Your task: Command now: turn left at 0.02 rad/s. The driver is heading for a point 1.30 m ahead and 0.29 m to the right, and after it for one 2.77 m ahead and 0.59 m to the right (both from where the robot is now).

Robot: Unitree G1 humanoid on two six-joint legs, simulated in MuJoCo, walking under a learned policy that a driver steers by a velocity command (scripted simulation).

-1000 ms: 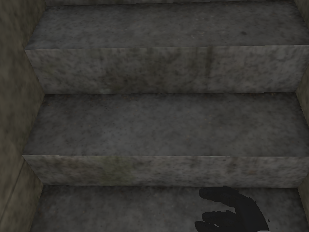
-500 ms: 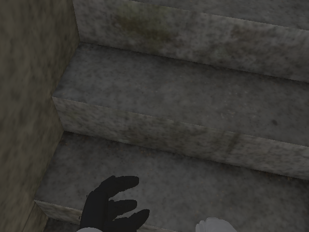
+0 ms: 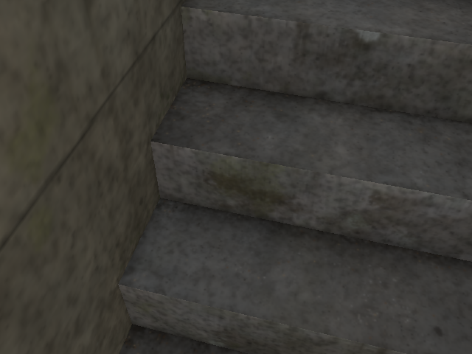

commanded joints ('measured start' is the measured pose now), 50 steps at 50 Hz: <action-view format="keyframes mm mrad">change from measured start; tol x32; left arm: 1 26 63 10 -53 -3 -31 21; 50 -262 194 4 -442 -44 50 -2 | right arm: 1 90 -65 -26 8 -32 -12 -10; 50 21 -149 -73 -46 -11 -42 -6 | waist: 1 8 315 -60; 25 -16 175 -35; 30 20 -443 -80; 34 -17 -39 -14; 50 -95 -156 -74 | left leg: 1 290 256 -428 -346 38 177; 13 414 93 -149 -162 818 32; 26 -9 304 -139 -116 93 148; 32 -493 -6 -192 1091 -282 -150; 50 93 -70 -20 -185 152 -39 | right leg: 1 -225 -39 94 74 53 -2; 12 25 -65 80 -235 476 31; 19 -173 -16 28 -55 -42 33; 28 -79 29 -61 55 133 -80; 31 23 -350 796 -355 333 -411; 50 7 -80 251 -68 933 -136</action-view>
